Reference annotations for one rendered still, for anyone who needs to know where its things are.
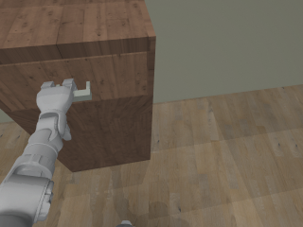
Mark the robot left forearm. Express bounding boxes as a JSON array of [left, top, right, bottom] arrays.
[[0, 109, 67, 194]]

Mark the robot left shin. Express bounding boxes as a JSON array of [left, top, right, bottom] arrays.
[[121, 220, 132, 225]]

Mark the drawer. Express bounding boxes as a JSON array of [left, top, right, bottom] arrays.
[[0, 51, 147, 111]]

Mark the cabinet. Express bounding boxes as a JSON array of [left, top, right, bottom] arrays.
[[0, 0, 156, 172]]

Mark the handle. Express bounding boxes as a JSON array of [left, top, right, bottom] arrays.
[[56, 81, 92, 102]]

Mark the robot left hand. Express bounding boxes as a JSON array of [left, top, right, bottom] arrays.
[[36, 79, 78, 141]]

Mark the robot left upper arm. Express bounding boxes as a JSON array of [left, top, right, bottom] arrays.
[[0, 174, 54, 227]]

